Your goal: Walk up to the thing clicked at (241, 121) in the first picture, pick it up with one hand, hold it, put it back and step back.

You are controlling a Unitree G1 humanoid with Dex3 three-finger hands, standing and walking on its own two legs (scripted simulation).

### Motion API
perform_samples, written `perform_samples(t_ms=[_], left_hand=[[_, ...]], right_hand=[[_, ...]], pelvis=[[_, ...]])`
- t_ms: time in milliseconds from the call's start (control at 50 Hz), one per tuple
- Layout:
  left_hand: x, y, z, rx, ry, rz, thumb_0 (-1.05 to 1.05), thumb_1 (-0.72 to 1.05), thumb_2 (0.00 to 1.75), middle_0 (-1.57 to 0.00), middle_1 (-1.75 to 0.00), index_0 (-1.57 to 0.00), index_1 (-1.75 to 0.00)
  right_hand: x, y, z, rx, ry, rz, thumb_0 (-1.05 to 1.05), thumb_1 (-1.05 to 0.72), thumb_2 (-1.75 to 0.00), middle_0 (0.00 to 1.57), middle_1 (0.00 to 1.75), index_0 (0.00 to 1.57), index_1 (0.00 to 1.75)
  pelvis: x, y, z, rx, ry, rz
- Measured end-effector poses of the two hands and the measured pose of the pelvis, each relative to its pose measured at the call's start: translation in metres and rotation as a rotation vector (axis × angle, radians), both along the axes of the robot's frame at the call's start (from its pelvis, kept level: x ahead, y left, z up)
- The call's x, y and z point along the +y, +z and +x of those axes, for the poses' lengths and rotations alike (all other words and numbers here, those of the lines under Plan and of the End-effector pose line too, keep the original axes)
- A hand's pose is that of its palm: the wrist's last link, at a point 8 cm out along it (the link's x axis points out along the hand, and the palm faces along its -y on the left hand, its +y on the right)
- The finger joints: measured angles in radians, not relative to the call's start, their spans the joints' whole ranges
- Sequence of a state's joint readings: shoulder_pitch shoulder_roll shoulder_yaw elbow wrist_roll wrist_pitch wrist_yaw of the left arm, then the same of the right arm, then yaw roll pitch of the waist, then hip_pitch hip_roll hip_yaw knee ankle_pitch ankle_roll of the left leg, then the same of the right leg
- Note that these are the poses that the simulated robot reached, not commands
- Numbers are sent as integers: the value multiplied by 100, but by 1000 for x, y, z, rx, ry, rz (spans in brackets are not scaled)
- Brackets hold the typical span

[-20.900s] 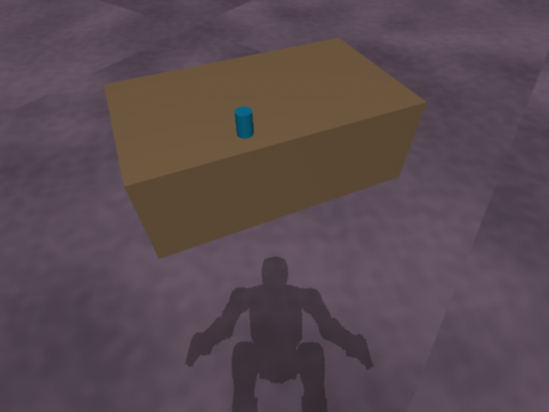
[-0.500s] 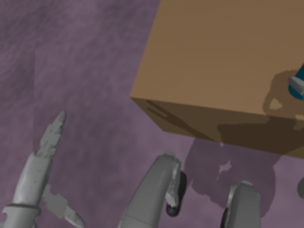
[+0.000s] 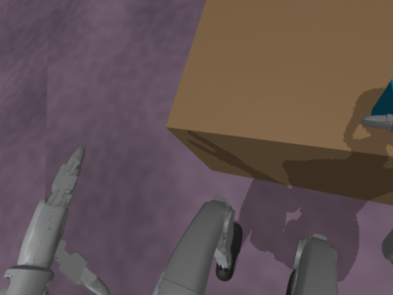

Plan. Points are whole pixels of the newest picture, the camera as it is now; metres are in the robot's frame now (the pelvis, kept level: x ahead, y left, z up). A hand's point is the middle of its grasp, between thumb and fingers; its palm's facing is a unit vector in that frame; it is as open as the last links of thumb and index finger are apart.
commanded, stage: withdraw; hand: right
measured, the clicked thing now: out of the picture +0.53 -0.20 -0.06
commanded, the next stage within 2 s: rise in 0.28 s
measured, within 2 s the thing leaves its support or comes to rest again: neither
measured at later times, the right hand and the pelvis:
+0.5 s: hand out of the picture +0.54 -0.27 +0.08, palm faces +0.24 +0.96 -0.13, open 17.1 cm; pelvis +0.02 +0.00 +0.08, yaw -1 degrees
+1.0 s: hand out of the picture +0.43 -0.28 +0.10, palm faces +0.21 +0.93 -0.32, open 17.2 cm; pelvis +0.08 +0.00 +0.16, yaw -2 degrees
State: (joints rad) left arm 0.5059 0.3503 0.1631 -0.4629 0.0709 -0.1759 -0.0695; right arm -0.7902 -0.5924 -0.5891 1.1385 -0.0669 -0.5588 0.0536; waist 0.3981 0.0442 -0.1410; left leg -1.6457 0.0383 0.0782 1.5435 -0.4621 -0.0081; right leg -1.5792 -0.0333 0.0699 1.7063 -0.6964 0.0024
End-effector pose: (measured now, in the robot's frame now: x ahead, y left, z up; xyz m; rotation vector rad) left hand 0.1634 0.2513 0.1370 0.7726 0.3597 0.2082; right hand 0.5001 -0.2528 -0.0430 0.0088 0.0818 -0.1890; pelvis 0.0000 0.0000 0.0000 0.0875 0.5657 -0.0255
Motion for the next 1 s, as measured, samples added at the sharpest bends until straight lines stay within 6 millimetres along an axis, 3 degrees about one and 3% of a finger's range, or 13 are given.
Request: perform_samples(t_ms=[120,320,420,520,580,680,740,820,880,1000], left_hand=[[6,-7,-1,31,38,-26,-1,-55,6,-7,-6,-7,-6],[11,-10,-2,84,115,-166,-1,-55,6,-7,-5,-6,-5],[5,-3,8,74,92,-212,-1,-55,6,-7,-5,-6,-5],[1,7,13,98,101,-273,-1,-55,7,-7,-6,-7,-6],[-1,4,9,168,126,-317,-1,-53,8,-7,-6,-6,-6],[3,-13,4,296,187,-360,-1,-38,18,-8,-9,-8,-9],[-6,-21,16,333,175,-399,-1,-22,29,-10,-12,-10,-12],[-36,-13,47,288,88,-495,0,3,42,-12,-16,-12,-16],[-52,0,65,240,40,-557,0,19,50,-13,-19,-14,-18],[-45,-2,71,295,76,-571,0,43,63,-16,-23,-16,-22]], right_hand=[[-11,24,7,-43,-16,-24,-1,41,-14,21,17,21,17],[-40,106,13,-32,-41,-38,-1,47,-7,10,7,9,8],[-49,136,14,-11,-42,-29,-1,48,-6,8,6,8,7],[-63,137,6,210,-69,-112,-1,47,-7,7,6,7,6],[-71,143,0,301,-108,-125,-1,47,-7,6,6,7,6],[-92,169,-7,356,-195,-154,-1,48,-8,6,6,7,7],[-100,185,-11,366,-224,-171,-1,48,-8,6,6,6,7],[-100,197,-27,399,-217,-198,-1,50,-8,6,6,6,6],[-93,195,-46,457,-183,-221,-1,51,-7,6,6,6,6],[-69,174,-96,551,-110,-209,-1,50,-9,6,6,6,7]], pelvis=[[-1,5,3,-2,5,-1],[-1,43,14,-49,-5,-6],[-1,61,18,-73,-9,-11],[-1,82,21,-104,-2,-20],[-1,96,26,-114,0,-22],[-2,113,36,-137,0,-22],[-2,122,43,-154,0,-23],[-2,136,53,-187,-6,-26],[-3,146,62,-217,-14,-33],[-5,160,75,-266,-18,-45]])
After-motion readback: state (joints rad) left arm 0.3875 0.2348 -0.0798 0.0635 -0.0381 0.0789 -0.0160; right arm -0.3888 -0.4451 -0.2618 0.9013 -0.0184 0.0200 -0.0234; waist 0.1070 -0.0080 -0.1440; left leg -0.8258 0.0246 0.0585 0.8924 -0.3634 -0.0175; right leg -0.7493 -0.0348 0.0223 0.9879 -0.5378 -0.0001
